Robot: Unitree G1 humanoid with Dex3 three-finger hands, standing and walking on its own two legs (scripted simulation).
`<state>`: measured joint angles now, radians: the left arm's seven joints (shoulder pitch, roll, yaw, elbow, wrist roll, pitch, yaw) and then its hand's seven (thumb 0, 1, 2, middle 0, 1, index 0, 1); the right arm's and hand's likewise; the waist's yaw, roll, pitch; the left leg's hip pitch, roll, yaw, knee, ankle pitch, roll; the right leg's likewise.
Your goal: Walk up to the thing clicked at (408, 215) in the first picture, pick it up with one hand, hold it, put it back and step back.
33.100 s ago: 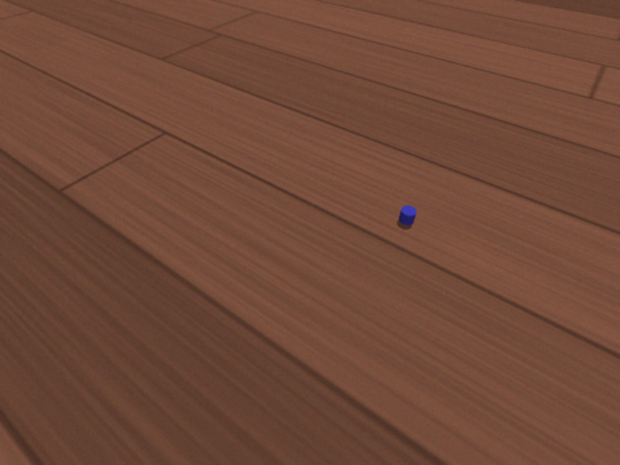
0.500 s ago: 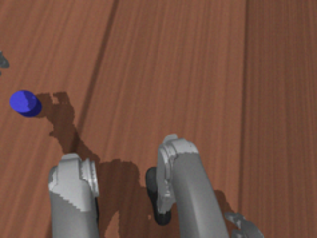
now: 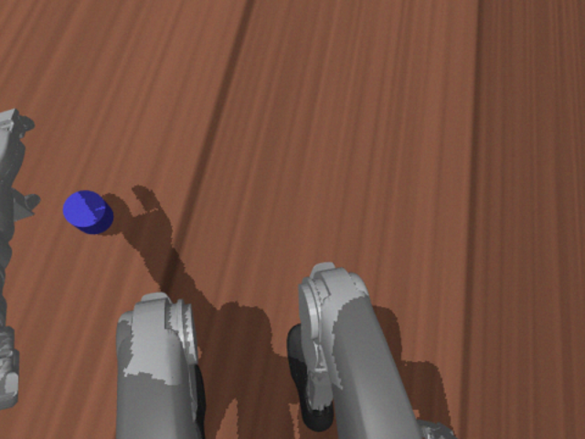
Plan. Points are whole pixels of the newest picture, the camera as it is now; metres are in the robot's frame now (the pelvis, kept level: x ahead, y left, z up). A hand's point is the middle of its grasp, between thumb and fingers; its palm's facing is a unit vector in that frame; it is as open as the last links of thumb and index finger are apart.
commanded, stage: home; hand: left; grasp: from above
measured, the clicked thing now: (89, 213) +0.49 +0.29 -0.35
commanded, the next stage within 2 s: none
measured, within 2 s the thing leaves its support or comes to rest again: neither
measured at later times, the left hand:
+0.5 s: hand out of the picture +0.29 +0.24 +0.08, palm faces -0.03 -0.89 -0.46, open 7.4 cm
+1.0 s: hand out of the picture +0.22 +0.19 +0.28, palm faces +0.19 -0.96 -0.21, open 7.4 cm
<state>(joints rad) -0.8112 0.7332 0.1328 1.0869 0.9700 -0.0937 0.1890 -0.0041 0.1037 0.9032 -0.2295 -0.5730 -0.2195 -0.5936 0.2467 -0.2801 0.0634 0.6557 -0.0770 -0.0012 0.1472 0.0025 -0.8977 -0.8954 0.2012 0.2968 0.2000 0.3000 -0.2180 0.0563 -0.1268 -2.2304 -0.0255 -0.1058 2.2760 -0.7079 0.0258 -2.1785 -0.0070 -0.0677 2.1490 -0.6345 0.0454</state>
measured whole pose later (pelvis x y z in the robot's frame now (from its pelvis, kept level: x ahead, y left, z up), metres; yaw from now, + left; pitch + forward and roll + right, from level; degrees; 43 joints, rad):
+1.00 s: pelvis +0.07 -0.01 +0.33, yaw +7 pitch +12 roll -3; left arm 0.46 0.22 0.04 -0.06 -0.07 0.43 0.06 0.01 0.91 0.90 -0.20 -0.30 -0.20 -0.30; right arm 0.33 -0.23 0.04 0.52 0.03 -0.17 -0.18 0.01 -0.91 -0.90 0.20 0.30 0.20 0.30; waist -0.07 0.06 -0.20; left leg -0.76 0.02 -0.07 1.05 -0.50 -0.01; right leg -0.74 0.01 -0.05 0.97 -0.44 0.01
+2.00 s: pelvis +0.09 -0.01 +0.34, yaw +8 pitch +10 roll -2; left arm 0.50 0.22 0.03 -0.11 -0.05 0.44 0.02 0.01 0.91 0.90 -0.20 -0.30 -0.20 -0.30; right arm 0.30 -0.23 0.04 0.54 0.01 -0.24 -0.19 0.01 -0.90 -0.90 0.20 0.30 0.20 0.30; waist -0.04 0.05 -0.17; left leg -0.66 0.01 -0.06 1.00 -0.51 -0.01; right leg -0.65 0.00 -0.04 0.93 -0.46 0.01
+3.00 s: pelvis +0.08 -0.01 +0.34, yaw +8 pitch +10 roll -3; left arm 0.51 0.22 0.03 -0.13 -0.06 0.45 0.02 0.01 0.91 0.90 -0.20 -0.30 -0.20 -0.30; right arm 0.30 -0.22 0.03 0.53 0.01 -0.23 -0.18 0.01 -0.90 -0.90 0.20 0.30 0.20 0.30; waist -0.04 0.05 -0.17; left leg -0.68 0.01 -0.06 1.01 -0.51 0.00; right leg -0.66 0.00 -0.04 0.94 -0.46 0.01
